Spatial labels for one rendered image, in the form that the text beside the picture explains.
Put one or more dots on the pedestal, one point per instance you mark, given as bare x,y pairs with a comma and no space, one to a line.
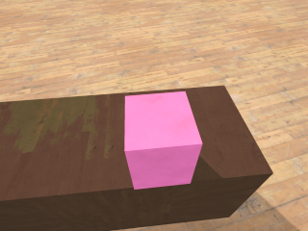
63,165

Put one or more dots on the carton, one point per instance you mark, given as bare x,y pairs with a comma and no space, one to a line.
161,140

